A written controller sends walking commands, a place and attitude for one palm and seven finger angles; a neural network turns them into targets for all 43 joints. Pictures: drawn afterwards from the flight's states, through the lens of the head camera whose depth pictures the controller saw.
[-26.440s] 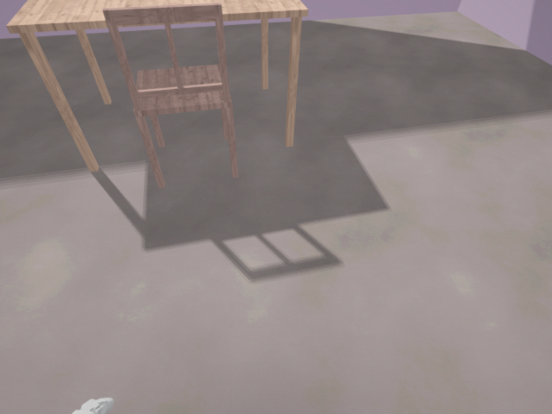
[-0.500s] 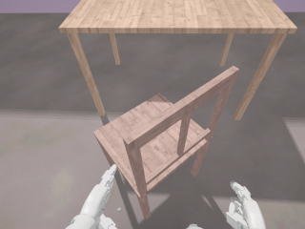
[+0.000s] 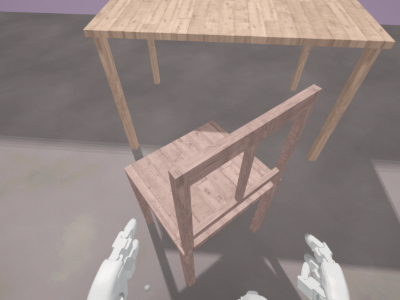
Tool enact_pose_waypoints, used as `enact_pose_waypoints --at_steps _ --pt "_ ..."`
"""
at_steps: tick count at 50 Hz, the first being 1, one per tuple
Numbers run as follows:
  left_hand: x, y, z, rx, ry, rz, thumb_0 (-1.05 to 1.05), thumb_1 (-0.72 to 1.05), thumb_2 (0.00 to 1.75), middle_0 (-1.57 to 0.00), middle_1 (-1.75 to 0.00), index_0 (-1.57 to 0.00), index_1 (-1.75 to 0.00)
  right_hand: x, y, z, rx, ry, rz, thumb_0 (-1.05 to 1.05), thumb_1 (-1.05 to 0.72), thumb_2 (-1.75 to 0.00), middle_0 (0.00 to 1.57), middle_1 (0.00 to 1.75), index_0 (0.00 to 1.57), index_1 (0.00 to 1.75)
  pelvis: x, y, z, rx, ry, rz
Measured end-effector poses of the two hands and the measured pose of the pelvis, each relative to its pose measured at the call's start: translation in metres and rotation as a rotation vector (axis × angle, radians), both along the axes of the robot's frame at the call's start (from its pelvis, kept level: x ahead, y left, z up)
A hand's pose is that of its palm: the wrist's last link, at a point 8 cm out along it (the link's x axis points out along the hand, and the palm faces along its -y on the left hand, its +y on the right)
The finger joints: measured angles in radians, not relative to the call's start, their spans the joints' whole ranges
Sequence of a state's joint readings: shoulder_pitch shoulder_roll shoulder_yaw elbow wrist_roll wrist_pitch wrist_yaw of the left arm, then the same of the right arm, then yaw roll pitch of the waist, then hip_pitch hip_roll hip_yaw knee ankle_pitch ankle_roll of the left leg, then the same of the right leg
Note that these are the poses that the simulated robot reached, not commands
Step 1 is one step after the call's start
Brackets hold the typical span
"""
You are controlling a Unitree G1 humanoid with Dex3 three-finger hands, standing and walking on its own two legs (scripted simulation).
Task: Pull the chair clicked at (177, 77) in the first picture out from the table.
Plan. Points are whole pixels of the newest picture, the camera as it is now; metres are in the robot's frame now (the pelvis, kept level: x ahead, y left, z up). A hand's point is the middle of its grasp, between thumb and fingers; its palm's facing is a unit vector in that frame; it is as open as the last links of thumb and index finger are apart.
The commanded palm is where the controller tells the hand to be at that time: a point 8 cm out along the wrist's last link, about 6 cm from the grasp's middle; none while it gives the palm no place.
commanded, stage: draw the hand back to the body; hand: left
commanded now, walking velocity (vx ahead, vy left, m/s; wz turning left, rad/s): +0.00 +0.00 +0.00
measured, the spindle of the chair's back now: (244, 173) +0.43 -0.09 -0.04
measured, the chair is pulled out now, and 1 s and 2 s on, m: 0.45 0.45 0.45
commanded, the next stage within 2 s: step back with the hand held close in 1.46 s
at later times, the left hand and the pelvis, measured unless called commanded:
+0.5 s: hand (82, 255) +0.18 +0.18 +0.11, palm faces +0.18 -0.94 -0.29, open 16.8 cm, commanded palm +0.14 +0.23 +0.13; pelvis +0.00 +0.00 +0.02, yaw +0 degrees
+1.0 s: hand (10, 201) +0.21 +0.25 +0.20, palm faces +0.45 -0.79 -0.43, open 10.6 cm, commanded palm +0.17 +0.29 +0.23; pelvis +0.03 +0.00 +0.06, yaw +0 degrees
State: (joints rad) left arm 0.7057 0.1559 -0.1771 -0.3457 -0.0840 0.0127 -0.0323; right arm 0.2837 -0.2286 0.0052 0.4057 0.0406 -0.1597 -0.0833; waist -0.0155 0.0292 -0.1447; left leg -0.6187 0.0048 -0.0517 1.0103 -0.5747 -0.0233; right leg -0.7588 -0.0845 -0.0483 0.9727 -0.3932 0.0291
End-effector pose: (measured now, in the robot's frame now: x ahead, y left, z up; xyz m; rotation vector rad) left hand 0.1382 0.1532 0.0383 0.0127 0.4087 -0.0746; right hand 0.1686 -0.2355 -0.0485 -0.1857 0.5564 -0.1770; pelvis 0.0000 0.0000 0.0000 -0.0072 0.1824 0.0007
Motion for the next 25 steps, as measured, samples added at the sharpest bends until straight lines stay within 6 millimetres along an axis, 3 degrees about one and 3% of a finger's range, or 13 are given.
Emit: enact_pose_waypoints --at_steps 5,9,15,20,25 --pt "0.012 0.019 0.029 -0.005 -0.273 0.102 -0.01 -0.54 0.2 -0.01 0.0 0.0 0.0 0.002 0.006 -0.013 0.014 0.001 0.038 0.02 -0.9 -0.9 0.2 0.3 0.2 0.3 -0.005 -0.001 -0.009 -0.006 0.015 0.005" --pt "0.016 0.023 0.042 0.02 -0.419 0.085 -0.01 -0.54 0.2 0.0 0.0 0.0 0.0 0.002 0.01 -0.026 0.046 0.019 0.05 0.02 -0.9 -0.9 0.21 0.3 0.2 0.3 -0.009 -0.002 -0.017 -0.007 0.024 -0.001" --pt "0.01 0.026 0.047 0.06 -0.304 0.004 -0.01 -0.55 0.2 0.0 0.0 0.0 0.0 0.0 0.012 -0.026 0.084 0.033 0.012 0.02 -0.9 -0.9 0.21 0.3 0.2 0.3 -0.007 -0.002 -0.01 -0.005 -0.002 -0.003" --pt "0.008 0.048 0.073 0.088 -0.334 0.074 -0.02 -0.52 0.22 -0.01 -0.01 -0.01 -0.01 0.001 0.009 -0.014 0.073 0.014 -0.008 0.02 -0.9 -0.9 0.21 0.3 0.2 0.3 -0.002 -0.003 0.001 -0.009 -0.028 0.003" --pt "0.008 0.073 0.094 0.312 -0.309 0.212 -0.01 -0.41 0.27 -0.03 -0.03 -0.02 -0.03 0.003 0.005 -0.003 0.038 0.048 -0.01 0.02 -0.9 -0.9 0.21 0.3 0.2 0.3 0.004 -0.003 0.016 -0.008 -0.08 0.01"
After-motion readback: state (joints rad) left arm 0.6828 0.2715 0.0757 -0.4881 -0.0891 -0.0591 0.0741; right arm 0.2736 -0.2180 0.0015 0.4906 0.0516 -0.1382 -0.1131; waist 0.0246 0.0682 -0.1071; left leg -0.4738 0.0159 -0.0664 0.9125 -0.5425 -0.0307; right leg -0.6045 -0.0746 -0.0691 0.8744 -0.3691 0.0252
